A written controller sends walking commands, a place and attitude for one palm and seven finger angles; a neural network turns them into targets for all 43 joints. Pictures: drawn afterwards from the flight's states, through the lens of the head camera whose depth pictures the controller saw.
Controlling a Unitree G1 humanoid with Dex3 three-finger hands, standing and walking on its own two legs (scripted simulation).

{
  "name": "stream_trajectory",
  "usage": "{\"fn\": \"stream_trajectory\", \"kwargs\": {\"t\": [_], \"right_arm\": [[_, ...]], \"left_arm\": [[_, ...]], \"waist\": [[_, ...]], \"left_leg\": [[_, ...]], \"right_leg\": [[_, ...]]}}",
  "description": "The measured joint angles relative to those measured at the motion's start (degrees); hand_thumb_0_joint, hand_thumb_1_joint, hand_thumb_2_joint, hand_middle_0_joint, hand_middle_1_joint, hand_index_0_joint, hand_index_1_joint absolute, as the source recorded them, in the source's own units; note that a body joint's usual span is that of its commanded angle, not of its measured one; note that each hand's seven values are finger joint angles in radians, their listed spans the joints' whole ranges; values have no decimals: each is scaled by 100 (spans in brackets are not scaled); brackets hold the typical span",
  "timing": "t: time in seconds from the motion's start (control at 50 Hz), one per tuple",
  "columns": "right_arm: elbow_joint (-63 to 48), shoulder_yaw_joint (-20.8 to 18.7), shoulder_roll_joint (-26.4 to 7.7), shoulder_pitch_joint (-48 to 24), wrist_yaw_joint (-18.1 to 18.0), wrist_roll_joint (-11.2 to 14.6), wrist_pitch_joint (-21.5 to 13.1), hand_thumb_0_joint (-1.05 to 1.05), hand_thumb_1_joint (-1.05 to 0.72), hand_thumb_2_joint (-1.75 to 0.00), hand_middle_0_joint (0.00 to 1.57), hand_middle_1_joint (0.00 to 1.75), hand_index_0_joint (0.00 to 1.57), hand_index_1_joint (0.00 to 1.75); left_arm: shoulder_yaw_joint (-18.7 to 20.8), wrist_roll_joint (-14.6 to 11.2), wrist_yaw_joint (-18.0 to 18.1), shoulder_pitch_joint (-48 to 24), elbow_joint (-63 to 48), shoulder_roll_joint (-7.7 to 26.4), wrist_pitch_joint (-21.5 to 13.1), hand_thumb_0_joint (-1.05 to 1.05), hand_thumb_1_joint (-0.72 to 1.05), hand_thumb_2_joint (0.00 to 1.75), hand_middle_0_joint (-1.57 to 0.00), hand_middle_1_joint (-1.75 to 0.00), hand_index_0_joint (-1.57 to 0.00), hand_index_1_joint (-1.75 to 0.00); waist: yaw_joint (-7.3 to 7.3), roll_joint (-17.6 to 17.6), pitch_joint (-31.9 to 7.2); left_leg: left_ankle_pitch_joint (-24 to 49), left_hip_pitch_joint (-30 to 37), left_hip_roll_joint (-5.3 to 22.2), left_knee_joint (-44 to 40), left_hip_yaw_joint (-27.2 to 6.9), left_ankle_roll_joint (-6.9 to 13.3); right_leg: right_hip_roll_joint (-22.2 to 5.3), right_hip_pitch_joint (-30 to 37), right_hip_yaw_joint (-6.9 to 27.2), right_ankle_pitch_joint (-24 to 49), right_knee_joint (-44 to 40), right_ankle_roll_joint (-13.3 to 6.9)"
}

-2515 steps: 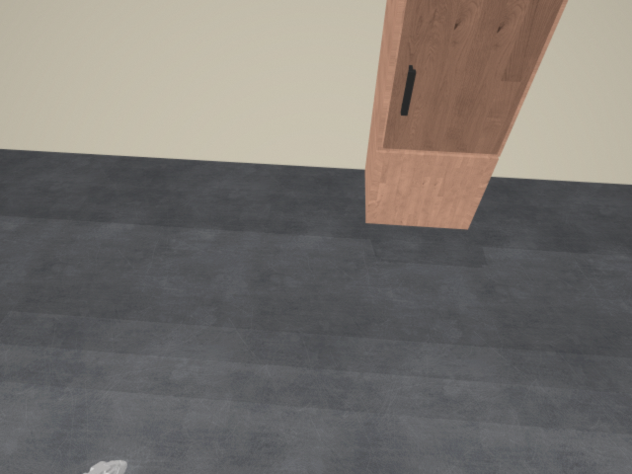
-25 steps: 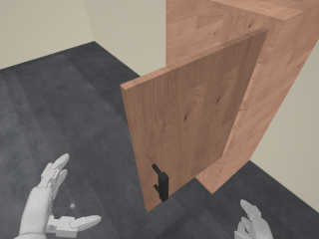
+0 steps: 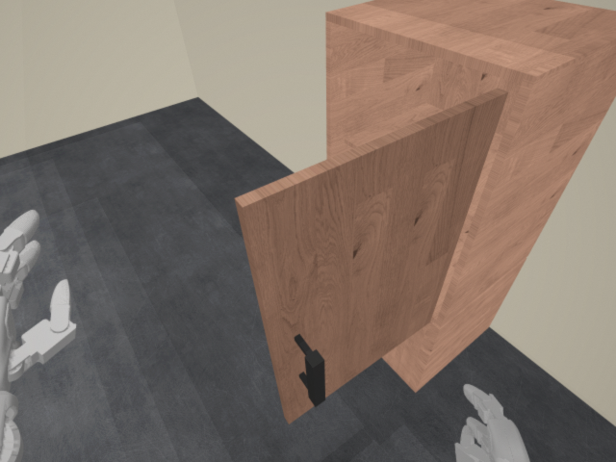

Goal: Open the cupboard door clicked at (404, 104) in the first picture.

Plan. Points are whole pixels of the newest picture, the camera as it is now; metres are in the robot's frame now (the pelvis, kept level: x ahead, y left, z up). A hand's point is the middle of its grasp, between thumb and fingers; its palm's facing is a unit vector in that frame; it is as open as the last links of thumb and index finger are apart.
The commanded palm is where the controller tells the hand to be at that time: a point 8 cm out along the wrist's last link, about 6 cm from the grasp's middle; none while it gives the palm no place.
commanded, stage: draw the hand back to the body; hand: left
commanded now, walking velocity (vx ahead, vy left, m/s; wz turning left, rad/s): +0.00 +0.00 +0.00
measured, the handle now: (308, 370) +0.29 +0.05 -0.11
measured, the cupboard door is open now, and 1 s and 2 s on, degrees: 88 88 88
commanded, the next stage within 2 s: step back with the hand held close in 0.30 s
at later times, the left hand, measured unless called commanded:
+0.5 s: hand (79, 337) +0.17 +0.24 +0.17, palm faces +0.45 -0.78 -0.43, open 7.4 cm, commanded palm +0.13 +0.28 +0.18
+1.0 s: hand (36, 385) +0.13 +0.27 +0.16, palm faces +0.37 -0.77 -0.52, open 7.4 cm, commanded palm +0.07 +0.31 +0.18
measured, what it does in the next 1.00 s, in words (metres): shifts its weight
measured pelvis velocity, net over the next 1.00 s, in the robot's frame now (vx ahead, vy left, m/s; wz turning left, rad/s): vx -0.07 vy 0.01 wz -0.03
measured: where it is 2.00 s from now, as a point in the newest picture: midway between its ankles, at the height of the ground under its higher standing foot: outside the picture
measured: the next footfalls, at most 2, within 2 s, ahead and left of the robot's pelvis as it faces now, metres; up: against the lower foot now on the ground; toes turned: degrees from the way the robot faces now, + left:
right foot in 1.68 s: -0.26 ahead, -0.11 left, +0.00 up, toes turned -7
left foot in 1.88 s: -0.06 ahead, +0.07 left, +0.00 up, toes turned -5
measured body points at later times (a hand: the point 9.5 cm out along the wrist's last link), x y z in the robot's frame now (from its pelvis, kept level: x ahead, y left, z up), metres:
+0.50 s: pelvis -0.02 -0.02 +0.00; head -0.04 -0.05 +0.45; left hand +0.15 +0.28 +0.19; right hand +0.17 -0.24 -0.08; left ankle -0.02 +0.09 -0.74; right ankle -0.02 -0.11 -0.74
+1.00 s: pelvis -0.07 +0.01 +0.00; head -0.06 +0.01 +0.44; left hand +0.11 +0.31 +0.18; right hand +0.09 -0.24 -0.08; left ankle -0.02 +0.09 -0.74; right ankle -0.02 -0.11 -0.74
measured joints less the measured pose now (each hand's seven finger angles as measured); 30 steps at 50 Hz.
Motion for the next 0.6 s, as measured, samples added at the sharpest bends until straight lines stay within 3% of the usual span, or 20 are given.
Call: {"fn": "stream_trajectory", "kwargs": {"t": [0.2, 0.44, 0.6], "right_arm": [[105, -69, 13, -27, 10, -29, 37, 1, -90, -90, 20, 30, 21, 30], [249, -95, 49, -49, 4, -27, -63, 2, -90, -90, 20, 30, 20, 30], [23, -119, -25, -199, 17, -53, 265, 1, -90, -90, 21, 30, 21, 30]], "left_arm": [[-232, 13, -117, 102, 148, -176, 13, 1, 86, 89, -20, -30, -21, -30], [-151, 7, -103, 7, 238, -149, -116, 2, 88, 90, -21, -30, -21, -30], [131, 116, -99, 172, 288, -31, -515, 1, 89, 90, -21, -30, -21, -30]], "waist": [[-8, -32, 119], [-9, 32, 209], [-247, 5, 125]], "left_leg": [[149, 202, 64, -235, 15, -66], [252, 302, 127, -326, 6, -122], [353, -180, 178, -289, 80, -111]], "right_leg": [[71, 176, 17, 140, -206, -75], [136, 285, 8, 256, -326, -134], [181, -178, 79, 459, -402, -121]]}}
